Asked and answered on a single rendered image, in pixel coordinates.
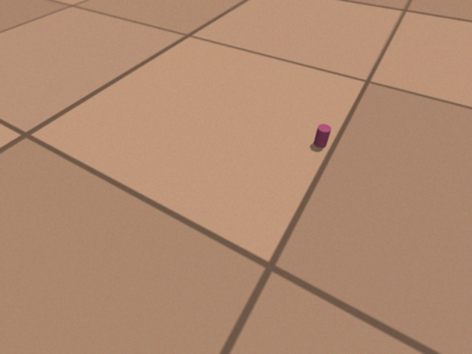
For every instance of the can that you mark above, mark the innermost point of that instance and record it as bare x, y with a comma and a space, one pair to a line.
322, 135

